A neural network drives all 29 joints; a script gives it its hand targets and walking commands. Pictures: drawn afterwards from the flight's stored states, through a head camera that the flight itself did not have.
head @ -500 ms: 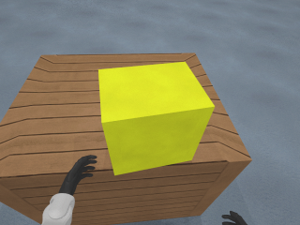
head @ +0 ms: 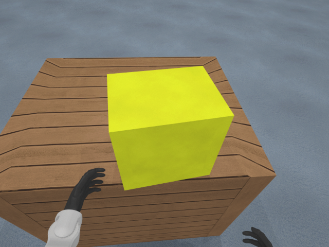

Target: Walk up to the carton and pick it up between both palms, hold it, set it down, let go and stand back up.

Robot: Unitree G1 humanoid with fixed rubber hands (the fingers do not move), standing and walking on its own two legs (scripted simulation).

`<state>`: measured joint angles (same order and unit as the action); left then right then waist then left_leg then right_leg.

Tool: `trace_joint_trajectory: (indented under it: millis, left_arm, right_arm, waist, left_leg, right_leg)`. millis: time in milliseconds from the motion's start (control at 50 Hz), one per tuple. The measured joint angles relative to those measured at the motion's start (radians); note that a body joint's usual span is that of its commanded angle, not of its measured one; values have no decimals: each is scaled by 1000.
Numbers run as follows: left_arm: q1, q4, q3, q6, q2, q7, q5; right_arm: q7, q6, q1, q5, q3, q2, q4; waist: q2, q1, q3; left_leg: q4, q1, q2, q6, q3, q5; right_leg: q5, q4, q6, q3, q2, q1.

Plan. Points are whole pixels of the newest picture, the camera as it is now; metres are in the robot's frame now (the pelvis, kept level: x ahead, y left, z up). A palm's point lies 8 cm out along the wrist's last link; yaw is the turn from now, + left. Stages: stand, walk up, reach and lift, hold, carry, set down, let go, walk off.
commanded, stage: stand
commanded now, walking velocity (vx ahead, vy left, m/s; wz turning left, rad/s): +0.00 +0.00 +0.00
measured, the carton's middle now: (163, 129) +0.40 -0.01 +0.07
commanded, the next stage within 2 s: none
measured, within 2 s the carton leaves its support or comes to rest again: neither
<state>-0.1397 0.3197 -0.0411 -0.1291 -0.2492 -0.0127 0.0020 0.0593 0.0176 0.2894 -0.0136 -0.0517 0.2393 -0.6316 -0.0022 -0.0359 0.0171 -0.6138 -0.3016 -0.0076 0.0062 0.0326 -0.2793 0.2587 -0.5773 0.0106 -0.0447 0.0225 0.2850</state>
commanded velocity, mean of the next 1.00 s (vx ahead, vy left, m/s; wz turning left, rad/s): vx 0.00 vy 0.00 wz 0.00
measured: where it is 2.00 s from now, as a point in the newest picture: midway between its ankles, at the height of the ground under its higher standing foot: outside the picture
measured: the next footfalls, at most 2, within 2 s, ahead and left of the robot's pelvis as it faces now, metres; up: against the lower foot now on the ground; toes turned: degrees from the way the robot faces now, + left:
none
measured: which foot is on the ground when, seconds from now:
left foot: down 0.00-1.00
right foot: down 0.00-1.00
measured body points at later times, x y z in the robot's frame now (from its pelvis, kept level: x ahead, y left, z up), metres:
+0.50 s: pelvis +0.00 -0.02 +0.00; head +0.00 -0.01 +0.45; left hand +0.25 +0.20 +0.00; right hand +0.13 -0.27 -0.09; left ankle +0.03 +0.11 -0.73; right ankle +0.03 -0.13 -0.73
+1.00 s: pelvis +0.01 -0.02 +0.00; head +0.01 -0.01 +0.45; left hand +0.25 +0.20 +0.00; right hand +0.15 -0.27 -0.09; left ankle +0.03 +0.11 -0.73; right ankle +0.03 -0.13 -0.73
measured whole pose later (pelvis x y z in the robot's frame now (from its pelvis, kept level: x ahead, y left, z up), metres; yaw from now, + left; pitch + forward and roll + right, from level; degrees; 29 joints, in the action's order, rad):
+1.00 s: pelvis +0.01 -0.02 +0.00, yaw +4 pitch -2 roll -1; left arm -0.13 0.32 -0.05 -0.11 -0.26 0.00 0.00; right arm 0.05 0.01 0.27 -0.02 -0.04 0.24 -0.63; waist 0.00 -0.03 0.01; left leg -0.62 -0.31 -0.01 -0.02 0.11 -0.29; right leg 0.29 -0.59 -0.02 -0.12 0.02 0.26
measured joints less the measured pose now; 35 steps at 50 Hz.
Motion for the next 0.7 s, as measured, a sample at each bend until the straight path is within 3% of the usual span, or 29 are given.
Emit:
trace_joint_trajectory:
  millis: [700]
  left_arm:
    - [4, -3, 1, 13, -11, 6, -6]
  right_arm:
    - [-5, -4, -6, -4, 10, -2, 6]
  waist:
    - [1, 1, -9]
  left_leg:
    - [-2, -10, 0, -25, 51, -3]
  right_leg:
    - [27, -13, -24, -50, -1, -3]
